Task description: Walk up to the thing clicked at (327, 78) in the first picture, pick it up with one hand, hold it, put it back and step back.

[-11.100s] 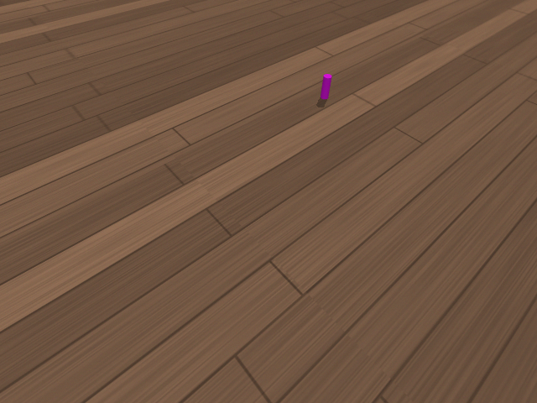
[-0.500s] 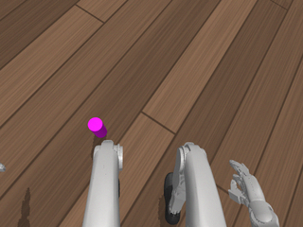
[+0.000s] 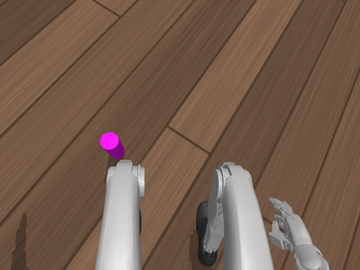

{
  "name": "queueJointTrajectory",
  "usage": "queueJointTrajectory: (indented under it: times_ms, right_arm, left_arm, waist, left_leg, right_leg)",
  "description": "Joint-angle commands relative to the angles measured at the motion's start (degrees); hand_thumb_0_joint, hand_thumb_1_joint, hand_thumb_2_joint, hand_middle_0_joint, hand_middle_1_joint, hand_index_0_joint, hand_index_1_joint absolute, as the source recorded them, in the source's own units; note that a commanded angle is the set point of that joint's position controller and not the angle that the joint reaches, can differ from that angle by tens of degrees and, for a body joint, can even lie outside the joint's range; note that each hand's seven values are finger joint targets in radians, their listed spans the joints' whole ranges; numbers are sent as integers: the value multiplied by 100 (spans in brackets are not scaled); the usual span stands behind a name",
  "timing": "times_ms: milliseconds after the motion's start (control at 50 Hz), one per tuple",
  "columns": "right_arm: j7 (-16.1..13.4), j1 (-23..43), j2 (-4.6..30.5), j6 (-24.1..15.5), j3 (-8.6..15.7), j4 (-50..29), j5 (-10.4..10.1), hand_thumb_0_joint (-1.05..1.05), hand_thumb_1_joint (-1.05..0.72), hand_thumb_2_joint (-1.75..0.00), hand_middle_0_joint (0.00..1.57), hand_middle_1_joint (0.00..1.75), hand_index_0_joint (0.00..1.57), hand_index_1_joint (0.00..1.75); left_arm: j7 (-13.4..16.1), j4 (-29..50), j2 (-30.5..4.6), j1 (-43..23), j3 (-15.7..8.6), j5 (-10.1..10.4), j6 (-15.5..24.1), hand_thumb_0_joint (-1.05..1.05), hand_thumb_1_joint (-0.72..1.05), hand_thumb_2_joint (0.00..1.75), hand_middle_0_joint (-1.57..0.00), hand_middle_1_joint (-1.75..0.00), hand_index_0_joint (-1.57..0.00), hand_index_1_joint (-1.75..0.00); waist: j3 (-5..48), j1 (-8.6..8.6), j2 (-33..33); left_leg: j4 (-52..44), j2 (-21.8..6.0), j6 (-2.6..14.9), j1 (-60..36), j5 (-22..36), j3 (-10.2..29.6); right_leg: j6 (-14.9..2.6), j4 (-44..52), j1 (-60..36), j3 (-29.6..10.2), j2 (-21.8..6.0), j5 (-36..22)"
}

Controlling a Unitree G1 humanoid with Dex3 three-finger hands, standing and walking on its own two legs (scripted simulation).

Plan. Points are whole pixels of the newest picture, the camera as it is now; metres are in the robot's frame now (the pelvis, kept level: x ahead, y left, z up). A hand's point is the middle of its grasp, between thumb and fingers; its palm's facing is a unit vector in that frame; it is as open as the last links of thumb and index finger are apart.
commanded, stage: go down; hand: left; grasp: from the side
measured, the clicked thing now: (113, 146) +0.40 +0.22 -0.33
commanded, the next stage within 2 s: approach in 0.76 s
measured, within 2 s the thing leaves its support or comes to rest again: neither
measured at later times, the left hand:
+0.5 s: hand out of the picture +0.33 +0.41 -0.03, palm faces +0.18 -0.97 -0.15, open 17.5 cm
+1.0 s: hand out of the picture +0.34 +0.40 -0.02, palm faces +0.17 -0.98 -0.11, open 17.5 cm
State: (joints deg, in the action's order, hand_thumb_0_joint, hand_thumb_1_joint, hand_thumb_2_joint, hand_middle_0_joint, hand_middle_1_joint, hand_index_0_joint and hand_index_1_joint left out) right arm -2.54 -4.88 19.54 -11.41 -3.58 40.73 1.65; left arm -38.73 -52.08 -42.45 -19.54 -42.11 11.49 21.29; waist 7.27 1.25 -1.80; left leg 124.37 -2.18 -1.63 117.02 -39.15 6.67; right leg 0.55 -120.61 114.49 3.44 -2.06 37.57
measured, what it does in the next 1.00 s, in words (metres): stands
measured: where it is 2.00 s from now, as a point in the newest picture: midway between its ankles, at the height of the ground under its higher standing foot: (168, 245)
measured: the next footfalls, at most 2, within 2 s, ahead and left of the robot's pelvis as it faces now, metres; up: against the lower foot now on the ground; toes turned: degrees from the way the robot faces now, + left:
none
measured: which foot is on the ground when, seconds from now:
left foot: down 0.00-1.00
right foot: down 0.00-1.00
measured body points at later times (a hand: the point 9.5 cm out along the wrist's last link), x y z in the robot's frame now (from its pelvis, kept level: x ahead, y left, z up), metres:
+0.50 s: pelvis +0.00 +0.00 -0.02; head +0.20 +0.05 +0.38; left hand +0.31 +0.46 -0.02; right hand +0.19 -0.27 -0.13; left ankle +0.09 +0.13 -0.37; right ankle +0.10 -0.13 -0.37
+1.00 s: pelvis +0.00 +0.00 -0.02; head +0.20 +0.06 +0.38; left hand +0.32 +0.46 -0.01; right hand +0.18 -0.27 -0.13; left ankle +0.09 +0.13 -0.37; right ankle +0.10 -0.13 -0.37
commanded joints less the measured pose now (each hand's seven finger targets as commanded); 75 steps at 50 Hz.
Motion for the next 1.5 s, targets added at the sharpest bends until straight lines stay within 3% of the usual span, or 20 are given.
queueJointTrajectory:
  times_ms: [0,120,180,240,300,400,560,600,640,840,880,960,1040,1080,1120,1180,1320,1380,1420,1480]
  right_arm:
    - [-75,-468,1261,-206,480,-369,-40,0,-92,-91,20,30,20,30]
    - [-61,-529,1330,-174,486,-327,-24,0,-92,-91,20,30,20,30]
    - [-49,-524,1321,-170,482,-312,-29,0,-92,-91,20,30,20,30]
    - [-48,-512,1360,-157,465,-284,-18,0,-92,-91,20,30,20,30]
    - [-40,-479,1340,-161,459,-303,-21,0,-92,-91,20,30,20,30]
    - [-20,-510,1339,-155,441,-264,34,0,-92,-91,20,30,20,30]
    - [-13,-529,1387,-138,482,-259,25,0,-92,-91,20,30,20,30]
    - [-14,-480,1399,-129,480,-271,8,0,-92,-91,20,30,20,30]
    - [-9,-481,1375,-120,477,-277,-4,0,-92,-91,20,30,20,30]
    - [14,-466,1359,-103,462,-385,-49,0,-93,-91,20,30,20,30]
    - [23,-476,1326,-112,451,-364,-60,0,-91,-91,20,30,20,30]
    - [58,-396,1314,-173,399,-320,-31,0,-91,-91,20,30,20,30]
    - [114,-259,1334,-289,318,-344,76,0,-90,-90,20,30,20,30]
    - [152,-138,1376,-338,277,-367,139,0,-90,-90,20,30,20,30]
    - [186,-30,1459,-339,190,-401,221,0,-90,-90,20,30,20,30]
    - [240,150,1580,-329,76,-448,349,0,-90,-90,20,30,20,30]
    - [320,650,1807,-144,-320,-489,659,0,-91,-91,20,30,20,30]
    - [348,803,1829,-79,-490,-452,806,0,-91,-91,20,30,20,30]
    - [364,938,1882,-30,-551,-431,886,0,-91,-91,20,30,20,30]
    - [406,1045,1885,39,-725,-419,988,0,-92,-91,20,30,20,30]
  left_arm:
    - [18,853,-2179,-613,-492,273,310,0,-57,10,-5,-9,-4,-10]
    - [-37,1057,-2386,-703,-629,281,357,0,-57,10,-5,-8,-4,-9]
    - [-68,873,-2216,-741,-567,309,357,0,-57,11,-5,-9,-4,-10]
    - [-101,894,-2415,-736,-685,305,408,0,-56,10,-5,-8,-3,-9]
    - [-163,837,-2315,-861,-609,349,428,0,-55,11,-5,-8,-3,-9]
    - [-228,596,-2356,-776,-694,364,460,0,-55,10,-5,-7,-3,-9]
    - [-266,989,-2330,-956,-641,397,461,0,-55,10,-5,-7,-3,-9]
    - [-230,1183,-2528,-1003,-742,393,449,0,-53,9,-5,-7,-3,-8]
    - [-219,1017,-2257,-971,-620,406,399,0,-56,9,-5,-7,-3,-9]
    - [-187,1062,-2411,-1128,-644,414,371,0,-59,13,-7,-10,-3,-14]
    - [-245,723,-2085,-1054,-566,488,383,0,-54,7,-7,-8,-4,-10]
    - [-405,168,-1679,-973,-456,641,667,0,-52,7,-7,-8,-4,-10]
    - [-563,-97,-1394,-1324,-319,847,1271,0,-48,8,-6,-8,-3,-10]
    - [-614,-203,-1450,-1406,-344,900,1594,0,-46,9,-6,-8,-3,-10]
    - [-659,-575,-1185,-1283,-212,939,1849,0,-44,9,-5,-8,-3,-10]
    - [-644,-443,-1622,-1320,-417,933,2289,0,-41,10,-5,-8,-3,-9]
    - [-508,-660,-1966,-1388,-472,885,2899,0,-44,10,-6,-7,-2,-9]
    - [-447,-817,-1573,-1489,-111,849,3104,0,-44,10,-6,-7,-2,-9]
    - [-366,-865,-1606,-1529,-62,824,3238,0,-48,9,-6,-8,-3,-10]
    - [-229,-1217,-1048,-1665,399,821,3410,0,-52,7,-6,-8,-4,-10]
  waist:
    - [2971,-258,987]
    - [3322,-310,1263]
    - [3122,-222,1118]
    - [3165,-315,1323]
    - [3089,-198,1154]
    - [3144,-230,1030]
    - [3411,-243,1247]
    - [3404,-301,1390]
    - [3293,-187,1289]
    - [3135,-212,1230]
    - [2967,-81,1010]
    - [2701,11,798]
    - [2566,202,520]
    - [2534,207,509]
    - [2458,262,523]
    - [2651,116,885]
    - [2678,233,1541]
    - [2494,514,1588]
    - [2414,515,1776]
    - [2219,829,1662]
  left_leg:
    - [-1737,93,312,-2153,237,-367]
    - [-1689,83,263,-2444,596,-304]
    - [-1654,84,280,-2262,438,-276]
    - [-1658,83,251,-2378,510,-260]
    - [-1526,98,289,-2177,432,-331]
    - [-1296,114,293,-2018,715,-429]
    - [-1309,110,258,-2268,818,-404]
    - [-1428,84,250,-2360,664,-329]
    - [-1367,98,261,-2300,649,-328]
    - [-1446,112,290,-2077,387,-318]
    - [-1340,127,320,-1914,347,-356]
    - [-1089,128,318,-1660,521,-335]
    - [-688,121,337,-1307,473,-380]
    - [-561,113,327,-1199,400,-366]
    - [-378,103,284,-1231,504,-328]
    - [-232,74,216,-1377,542,-296]
    - [130,-21,118,-1586,610,-143]
    - [327,-40,101,-1553,647,-53]
    - [398,-63,85,-1618,564,2]
    - [555,-71,44,-1577,701,155]
  right_leg:
    - [-256,1298,-1512,113,233,-125]
    - [-287,1049,-1456,154,217,-439]
    - [-272,1020,-1319,179,219,-328]
    - [-290,912,-1241,176,208,-371]
    - [-271,968,-1264,156,214,-289]
    - [-264,900,-1451,109,210,-462]
    - [-286,801,-1366,133,205,-569]
    - [-291,750,-1226,163,206,-468]
    - [-284,762,-1146,176,207,-470]
    - [-274,859,-1191,167,210,-248]
    - [-258,913,-1155,172,223,-214]
    - [-265,721,-993,197,234,-342]
    - [-232,594,-1009,208,275,-335]
    - [-237,445,-944,261,302,-277]
    - [-245,246,-820,335,315,-370]
    - [-256,-13,-820,401,331,-401]
    - [-253,-523,-803,616,403,-557]
    - [-230,-636,-806,721,434,-672]
    - [-235,-700,-677,774,460,-628]
    - [-227,-840,-624,926,476,-779]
